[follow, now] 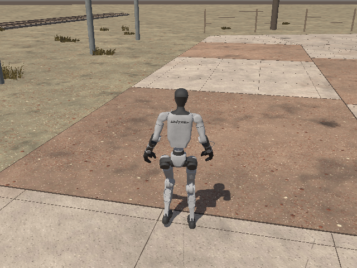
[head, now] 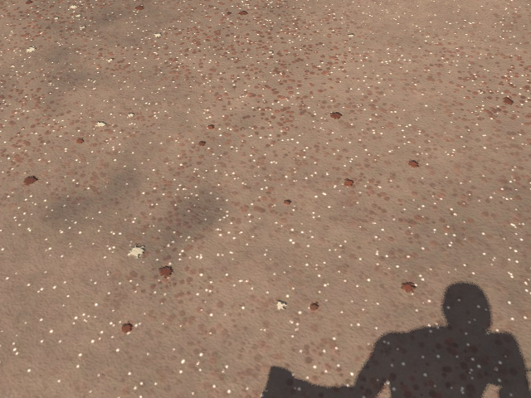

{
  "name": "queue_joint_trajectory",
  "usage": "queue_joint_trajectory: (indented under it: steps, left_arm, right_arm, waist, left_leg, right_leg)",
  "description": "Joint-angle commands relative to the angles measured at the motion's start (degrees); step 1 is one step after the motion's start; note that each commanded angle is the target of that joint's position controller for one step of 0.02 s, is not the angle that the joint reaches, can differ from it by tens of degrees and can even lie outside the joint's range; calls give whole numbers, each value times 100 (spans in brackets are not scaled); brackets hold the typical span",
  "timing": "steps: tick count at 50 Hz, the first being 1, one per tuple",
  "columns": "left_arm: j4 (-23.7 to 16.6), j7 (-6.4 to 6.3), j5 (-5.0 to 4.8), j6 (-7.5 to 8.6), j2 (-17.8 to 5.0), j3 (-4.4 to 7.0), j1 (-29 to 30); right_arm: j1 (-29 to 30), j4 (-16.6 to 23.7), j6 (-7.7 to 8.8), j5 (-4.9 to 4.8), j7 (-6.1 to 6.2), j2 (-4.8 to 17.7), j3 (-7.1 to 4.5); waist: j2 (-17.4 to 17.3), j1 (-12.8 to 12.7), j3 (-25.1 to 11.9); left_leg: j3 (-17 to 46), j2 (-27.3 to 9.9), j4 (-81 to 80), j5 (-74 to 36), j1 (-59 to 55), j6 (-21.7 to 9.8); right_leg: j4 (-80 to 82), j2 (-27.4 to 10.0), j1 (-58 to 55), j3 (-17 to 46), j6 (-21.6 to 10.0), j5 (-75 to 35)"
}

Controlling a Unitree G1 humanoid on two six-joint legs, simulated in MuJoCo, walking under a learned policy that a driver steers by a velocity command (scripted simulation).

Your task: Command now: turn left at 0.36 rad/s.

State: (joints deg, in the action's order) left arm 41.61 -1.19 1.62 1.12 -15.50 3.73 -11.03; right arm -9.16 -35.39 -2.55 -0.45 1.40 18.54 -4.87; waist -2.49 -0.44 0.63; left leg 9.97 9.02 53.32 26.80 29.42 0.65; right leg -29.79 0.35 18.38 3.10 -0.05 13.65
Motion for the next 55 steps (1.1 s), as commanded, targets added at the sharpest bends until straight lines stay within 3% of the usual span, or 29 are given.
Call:
queue_joint_trajectory:
  steps: [1,4,7,10,12,13,14,15,16,17,19,22,30,41,43,44,46,48,50,51,52,53,54,55]
  left_arm:
    - [-515,-39,-135,56,-692,152,437]
    - [-435,-54,-108,-21,-635,106,273]
    - [-376,-53,-115,-81,-717,122,233]
    - [-279,-18,-193,-128,-890,154,62]
    - [-168,0,-277,-98,-767,96,-92]
    - [-130,29,-198,-25,-664,45,-244]
    - [-190,103,3,81,-444,-35,-367]
    - [-199,94,13,113,-269,-92,-188]
    - [-156,79,25,105,-491,-56,108]
    - [-125,72,2,89,-525,-35,255]
    - [-45,34,-34,13,-544,-18,142]
    - [109,12,-64,4,-482,-25,34]
    - [517,-48,-95,-5,-483,-3,-81]
    - [1077,-130,-136,-55,-487,7,-183]
    - [1216,-144,-179,-77,-429,6,-280]
    - [1199,-145,-209,-63,-404,7,-202]
    - [1000,-102,-265,76,-308,-17,139]
    - [899,0,-360,276,-338,-2,260]
    - [992,123,-394,432,-323,-4,11]
    - [1242,162,-374,479,-307,22,-488]
    - [1557,178,-302,480,-348,82,-1049]
    - [1752,178,-241,473,-522,149,-1664]
    - [1779,195,-250,493,-1240,295,-2216]
    - [1716,237,-156,544,-1051,187,-2035]
  right_arm:
    - [-427,127,-10,25,50,609,-237]
    - [-144,209,-28,-47,35,226,-85]
    - [105,288,-8,-1,-6,-12,50]
    - [4,192,10,-44,-46,136,10]
    - [-233,35,34,16,-65,161,9]
    - [-280,89,39,74,-33,376,-8]
    - [-324,114,16,140,24,795,-82]
    - [-38,26,44,177,-38,392,20]
    - [145,105,97,186,-95,78,91]
    - [57,26,138,223,-104,46,102]
    - [-5,-39,221,178,-110,183,88]
    - [-112,-126,256,155,-79,74,138]
    - [-185,-344,288,130,-57,9,162]
    - [-397,-885,309,94,-24,-40,158]
    - [-579,-1043,267,47,11,88,105]
    - [-658,-1071,246,16,21,259,50]
    - [-915,-1122,302,-37,26,540,-23]
    - [-903,-1169,441,-63,38,536,-28]
    - [-554,-1104,496,-124,18,448,-6]
    - [-216,-1042,475,-171,4,450,-2]
    - [-120,-1019,463,-143,-6,357,21]
    - [-26,-955,488,-75,-18,52,110]
    - [19,-721,565,-48,9,-215,173]
    - [-7,-688,656,-176,23,62,93]
  waist:
    - [878,192,-401]
    - [1102,61,-394]
    - [1423,-76,-548]
    - [1510,-128,-512]
    - [1265,13,-409]
    - [899,-48,-587]
    - [-255,-291,-818]
    - [-865,-295,-746]
    - [-507,-148,-494]
    - [-380,-55,-405]
    - [-345,-70,-116]
    - [-218,-80,-6]
    - [113,-73,-20]
    - [185,-68,-11]
    - [8,-12,-28]
    - [-223,67,183]
    - [-844,249,668]
    - [-963,221,982]
    - [-751,-23,838]
    - [-575,-319,617]
    - [-361,-521,351]
    - [329,-710,104]
    - [1962,-780,-68]
    - [1727,-647,83]
  left_leg:
    - [20,-281,1692,49,615,333]
    - [-321,-386,955,-193,361,477]
    - [-694,-733,-631,-64,-507,499]
    - [-974,-737,-2008,-604,-1187,388]
    - [-934,-745,-3492,-1894,-2020,106]
    - [-423,-1172,-3405,-2587,-2676,-86]
    - [244,-1898,-2959,-3901,-3073,-421]
    - [297,-1997,-3026,-3032,-2151,-804]
    - [136,-1674,-3107,-2196,-1915,-689]
    - [14,-1494,-3124,-1836,-1816,-518]
    - [-45,-1399,-3146,-1735,-1577,-395]
    - [-105,-1329,-3114,-1671,-1475,-351]
    - [-204,-1213,-3055,-1790,-1521,-342]
    - [-413,-1065,-3007,-2080,-1610,-277]
    - [-360,-1016,-3187,-392,-1630,-413]
    - [-40,-1192,-3430,849,-1516,-597]
    - [1278,-2068,-4206,2252,-1492,-1147]
    - [1943,-2563,-4459,1851,-1511,-1468]
    - [1445,-2428,-4225,1004,-1639,-1283]
    - [860,-2081,-3979,524,-1203,-1059]
    - [356,-1697,-3478,68,-773,-859]
    - [-297,-1234,-2226,-439,-237,-560]
    - [-1054,-522,-325,-43,864,-134]
    - [-495,-623,805,632,1409,-171]
  right_leg:
    - [870,-1542,-918,1392,-1108,-2362]
    - [886,-1216,-1080,833,-1112,-2478]
    - [809,-1180,-1127,662,-1125,-2436]
    - [686,-1270,-1079,817,-1179,-2375]
    - [568,-1130,-733,749,-869,-2085]
    - [440,-1012,-330,647,-506,-1532]
    - [-58,-526,93,118,-141,-528]
    - [276,-373,-314,-130,138,187]
    - [259,-348,-511,-155,279,-132]
    - [234,-307,-544,-210,305,-354]
    - [256,-322,-578,-184,283,-514]
    - [308,-331,-646,-177,247,-562]
    - [362,-354,-782,-171,308,-700]
    - [388,-351,-879,-190,277,-845]
    - [90,-60,-690,-525,223,437]
    - [-252,83,-305,-699,170,1099]
    - [-1159,97,634,-700,13,1322]
    - [-1651,-263,1110,-269,-270,1488]
    - [-815,-376,695,-272,-500,1449]
    - [15,-199,-410,-521,-527,612]
    - [260,49,-1465,-650,-397,-105]
    - [626,-460,-2247,188,-455,187]
    - [1686,-1800,-2873,2661,-1142,1132]
    - [2103,-2323,-2617,3851,-1624,1747]
